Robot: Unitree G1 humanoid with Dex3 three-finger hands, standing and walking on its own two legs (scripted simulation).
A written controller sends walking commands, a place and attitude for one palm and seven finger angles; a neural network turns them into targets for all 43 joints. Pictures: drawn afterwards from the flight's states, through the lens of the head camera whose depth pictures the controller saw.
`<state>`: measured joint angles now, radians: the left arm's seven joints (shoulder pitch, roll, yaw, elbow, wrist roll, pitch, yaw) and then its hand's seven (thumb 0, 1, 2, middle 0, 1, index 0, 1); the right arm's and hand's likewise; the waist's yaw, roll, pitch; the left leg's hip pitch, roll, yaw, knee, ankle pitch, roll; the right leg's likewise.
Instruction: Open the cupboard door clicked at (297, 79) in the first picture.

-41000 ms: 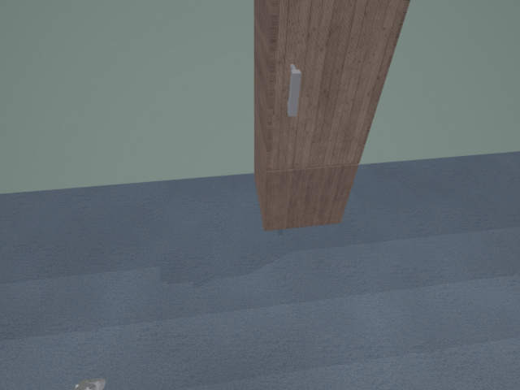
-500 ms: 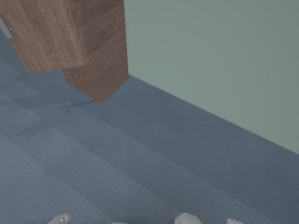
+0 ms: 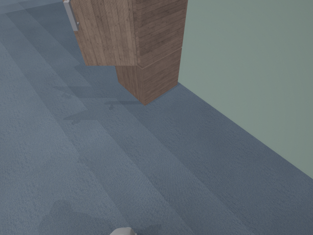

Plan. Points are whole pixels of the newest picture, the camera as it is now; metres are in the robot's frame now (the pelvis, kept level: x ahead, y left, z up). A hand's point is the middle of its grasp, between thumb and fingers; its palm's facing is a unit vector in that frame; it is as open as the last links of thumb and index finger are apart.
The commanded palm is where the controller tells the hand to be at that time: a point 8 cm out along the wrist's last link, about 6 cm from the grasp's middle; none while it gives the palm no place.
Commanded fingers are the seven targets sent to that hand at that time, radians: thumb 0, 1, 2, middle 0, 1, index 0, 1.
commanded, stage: take the last steps up to it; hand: left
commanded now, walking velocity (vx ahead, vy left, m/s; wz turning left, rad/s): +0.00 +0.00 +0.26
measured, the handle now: (72, 14) +1.08 +0.51 +0.00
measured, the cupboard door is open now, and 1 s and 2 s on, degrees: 49 49 49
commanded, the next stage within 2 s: come to a stop and stand still in 1.70 s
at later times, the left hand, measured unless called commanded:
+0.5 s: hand out of the picture +0.07 +0.21 -0.16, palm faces +0.21 -0.95 -0.25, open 7.4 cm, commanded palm none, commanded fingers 0.00 0.90 0.90 -0.20 -0.30 -0.20 -0.30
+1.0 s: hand out of the picture +0.11 +0.30 -0.19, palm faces +0.29 -0.94 -0.20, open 7.4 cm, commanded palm none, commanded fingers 0.00 0.90 0.90 -0.20 -0.30 -0.20 -0.30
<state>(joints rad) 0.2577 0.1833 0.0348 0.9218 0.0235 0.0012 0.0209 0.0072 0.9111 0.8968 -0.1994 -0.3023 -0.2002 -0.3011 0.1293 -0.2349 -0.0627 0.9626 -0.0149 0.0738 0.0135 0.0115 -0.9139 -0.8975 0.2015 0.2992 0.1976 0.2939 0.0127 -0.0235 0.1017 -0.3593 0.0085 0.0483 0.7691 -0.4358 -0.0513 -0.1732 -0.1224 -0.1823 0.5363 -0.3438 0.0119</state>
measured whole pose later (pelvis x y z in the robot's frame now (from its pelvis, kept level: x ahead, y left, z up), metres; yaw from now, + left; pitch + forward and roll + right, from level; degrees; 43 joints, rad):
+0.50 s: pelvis +0.04 +0.01 -0.01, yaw +8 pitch -1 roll +1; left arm 0.26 0.17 0.05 0.96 0.02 -0.03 0.00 0.01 0.91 0.90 -0.19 -0.30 -0.20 -0.30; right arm 0.28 -0.23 -0.05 1.04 -0.03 0.05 0.01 0.01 -0.91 -0.90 0.21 0.30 0.20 0.29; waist 0.02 0.05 0.03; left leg -0.39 -0.03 -0.02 0.95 -0.42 0.01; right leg -0.22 -0.07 -0.12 0.58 -0.34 -0.01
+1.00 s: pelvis +0.18 +0.13 -0.01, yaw +12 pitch +0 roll +1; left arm 0.32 0.18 0.05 1.10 0.02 0.00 0.00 0.01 0.91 0.90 -0.19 -0.30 -0.19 -0.30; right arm 0.15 -0.15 -0.03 0.97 -0.03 -0.05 -0.01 0.00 -0.92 -0.90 0.20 0.30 0.20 0.29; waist 0.04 -0.04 0.09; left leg -0.33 0.01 0.16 0.57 -0.23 0.05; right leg -0.43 -0.13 -0.07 1.24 -0.42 -0.01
